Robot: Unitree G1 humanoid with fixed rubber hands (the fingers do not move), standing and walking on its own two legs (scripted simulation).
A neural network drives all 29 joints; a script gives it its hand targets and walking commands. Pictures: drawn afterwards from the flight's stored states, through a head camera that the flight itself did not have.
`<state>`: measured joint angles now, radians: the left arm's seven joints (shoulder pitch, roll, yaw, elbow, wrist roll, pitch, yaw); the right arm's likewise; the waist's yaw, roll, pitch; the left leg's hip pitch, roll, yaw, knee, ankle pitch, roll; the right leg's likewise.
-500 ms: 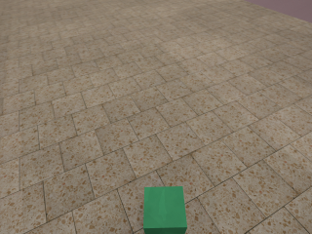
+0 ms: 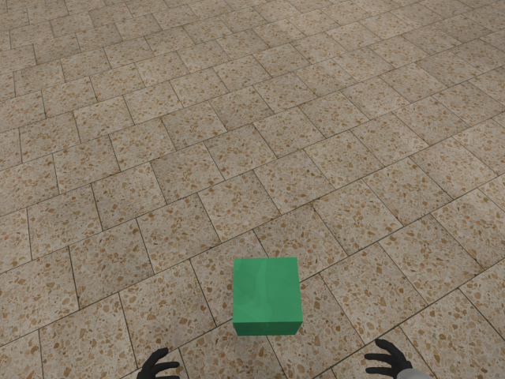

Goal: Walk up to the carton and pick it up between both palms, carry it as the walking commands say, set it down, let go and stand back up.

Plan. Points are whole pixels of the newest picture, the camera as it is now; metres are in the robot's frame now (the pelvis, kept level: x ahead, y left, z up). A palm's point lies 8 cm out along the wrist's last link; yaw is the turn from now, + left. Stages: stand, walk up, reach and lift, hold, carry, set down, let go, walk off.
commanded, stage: reach and lift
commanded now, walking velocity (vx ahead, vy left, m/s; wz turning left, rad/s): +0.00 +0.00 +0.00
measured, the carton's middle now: (265, 298) +0.42 -0.01 -0.63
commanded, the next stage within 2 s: none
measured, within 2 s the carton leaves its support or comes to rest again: neither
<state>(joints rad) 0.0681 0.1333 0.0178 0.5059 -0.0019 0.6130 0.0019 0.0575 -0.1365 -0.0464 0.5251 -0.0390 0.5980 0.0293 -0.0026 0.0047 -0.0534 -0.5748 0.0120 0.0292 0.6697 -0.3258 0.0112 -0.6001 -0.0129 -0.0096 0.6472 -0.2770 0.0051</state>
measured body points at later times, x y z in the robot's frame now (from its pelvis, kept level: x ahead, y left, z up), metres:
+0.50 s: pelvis -0.08 -0.02 -0.06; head +0.08 -0.02 +0.36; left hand +0.25 +0.21 -0.16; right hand +0.23 -0.22 -0.17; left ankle -0.01 +0.11 -0.72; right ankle +0.01 -0.13 -0.72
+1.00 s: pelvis -0.07 -0.02 -0.09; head +0.20 -0.01 +0.27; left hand +0.40 +0.20 -0.20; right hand +0.40 -0.21 -0.20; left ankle -0.01 +0.11 -0.72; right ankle +0.01 -0.13 -0.72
